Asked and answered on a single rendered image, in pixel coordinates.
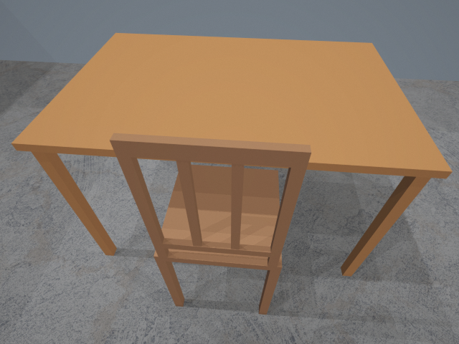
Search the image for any table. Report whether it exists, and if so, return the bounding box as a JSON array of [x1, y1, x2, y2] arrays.
[[11, 33, 452, 277]]

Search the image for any chair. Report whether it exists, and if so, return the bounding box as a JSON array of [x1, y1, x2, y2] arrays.
[[110, 133, 311, 315]]

